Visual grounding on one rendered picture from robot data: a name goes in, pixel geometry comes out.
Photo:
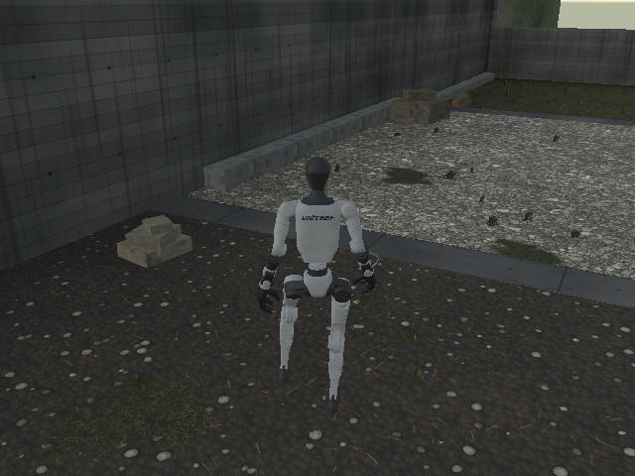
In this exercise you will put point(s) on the right robot upper arm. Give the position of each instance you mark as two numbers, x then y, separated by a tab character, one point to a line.
348	210

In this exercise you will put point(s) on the right robot shin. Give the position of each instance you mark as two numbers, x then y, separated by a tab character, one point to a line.
335	368

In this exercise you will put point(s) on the left robot upper arm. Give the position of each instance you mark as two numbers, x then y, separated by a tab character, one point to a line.
286	210

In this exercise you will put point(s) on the right robot hand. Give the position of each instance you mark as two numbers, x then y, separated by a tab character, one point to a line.
362	279

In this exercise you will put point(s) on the robot right forearm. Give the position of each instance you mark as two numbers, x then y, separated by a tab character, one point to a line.
365	262

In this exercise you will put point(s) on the robot right thigh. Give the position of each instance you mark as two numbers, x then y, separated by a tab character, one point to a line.
341	292

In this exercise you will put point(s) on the robot left forearm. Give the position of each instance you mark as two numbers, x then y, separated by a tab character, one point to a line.
270	269

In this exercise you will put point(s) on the left robot hand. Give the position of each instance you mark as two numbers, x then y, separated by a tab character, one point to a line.
263	299

